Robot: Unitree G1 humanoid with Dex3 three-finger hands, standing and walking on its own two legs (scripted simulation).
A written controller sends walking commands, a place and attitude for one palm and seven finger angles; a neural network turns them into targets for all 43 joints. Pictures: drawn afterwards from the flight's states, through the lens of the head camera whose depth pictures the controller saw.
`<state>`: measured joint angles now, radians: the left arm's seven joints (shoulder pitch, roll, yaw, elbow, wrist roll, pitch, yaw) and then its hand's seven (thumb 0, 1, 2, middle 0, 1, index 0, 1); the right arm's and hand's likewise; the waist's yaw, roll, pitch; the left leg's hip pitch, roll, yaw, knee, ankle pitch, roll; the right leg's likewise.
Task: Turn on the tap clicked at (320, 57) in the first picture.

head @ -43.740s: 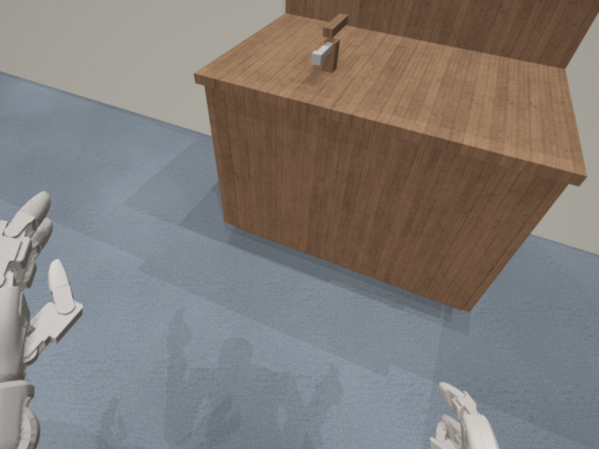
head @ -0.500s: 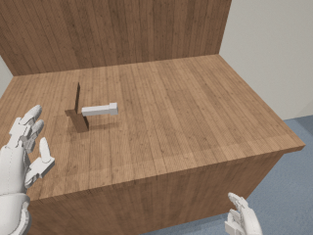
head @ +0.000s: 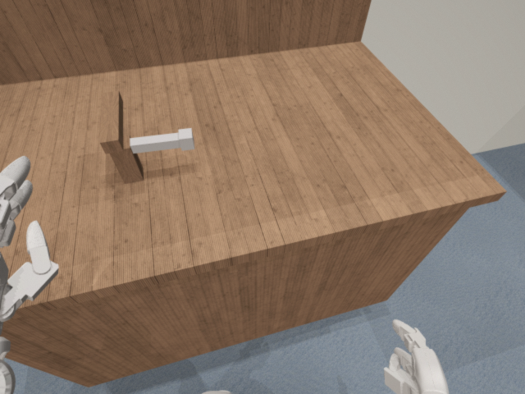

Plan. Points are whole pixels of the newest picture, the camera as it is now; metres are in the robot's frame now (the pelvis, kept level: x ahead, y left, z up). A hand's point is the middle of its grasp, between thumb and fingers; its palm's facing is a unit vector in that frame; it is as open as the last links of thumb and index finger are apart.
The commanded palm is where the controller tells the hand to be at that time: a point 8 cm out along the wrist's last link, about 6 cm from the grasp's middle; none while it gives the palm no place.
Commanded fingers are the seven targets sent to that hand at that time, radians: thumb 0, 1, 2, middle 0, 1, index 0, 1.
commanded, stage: step back with the hand held close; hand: left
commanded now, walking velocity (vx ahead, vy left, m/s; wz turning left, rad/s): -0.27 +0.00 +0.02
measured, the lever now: (186, 139) +0.52 +0.19 +0.07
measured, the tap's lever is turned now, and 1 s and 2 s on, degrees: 86 86 86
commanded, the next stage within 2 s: stop stepping back and stand still in 0.92 s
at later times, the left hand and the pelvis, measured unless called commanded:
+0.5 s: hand (45, 290) +0.18 +0.24 +0.17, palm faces +0.42 -0.81 -0.41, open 7.4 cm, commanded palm +0.13 +0.27 +0.18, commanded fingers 0.00 0.90 0.90 -0.20 -0.30 -0.20 -0.30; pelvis -0.03 -0.01 +0.00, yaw +0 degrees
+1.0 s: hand out of the picture +0.08 +0.19 +0.17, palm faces +0.38 -0.83 -0.41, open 7.4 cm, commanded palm +0.03 +0.24 +0.18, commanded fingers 0.00 0.90 0.90 -0.20 -0.30 -0.20 -0.30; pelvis -0.13 -0.04 +0.00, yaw +0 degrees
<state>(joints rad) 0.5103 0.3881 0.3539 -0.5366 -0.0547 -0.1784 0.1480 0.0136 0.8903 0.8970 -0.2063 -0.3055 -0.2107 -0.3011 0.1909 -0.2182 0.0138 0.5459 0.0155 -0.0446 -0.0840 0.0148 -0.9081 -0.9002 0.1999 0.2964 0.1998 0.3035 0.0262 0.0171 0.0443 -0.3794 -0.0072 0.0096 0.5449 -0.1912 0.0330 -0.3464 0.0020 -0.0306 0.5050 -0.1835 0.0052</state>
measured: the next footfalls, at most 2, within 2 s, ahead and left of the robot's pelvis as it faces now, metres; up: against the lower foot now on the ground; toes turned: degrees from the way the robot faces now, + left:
left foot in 0.74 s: -0.04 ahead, +0.12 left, +0.00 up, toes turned +3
right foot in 1.02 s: -0.05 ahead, -0.14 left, +0.00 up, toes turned +0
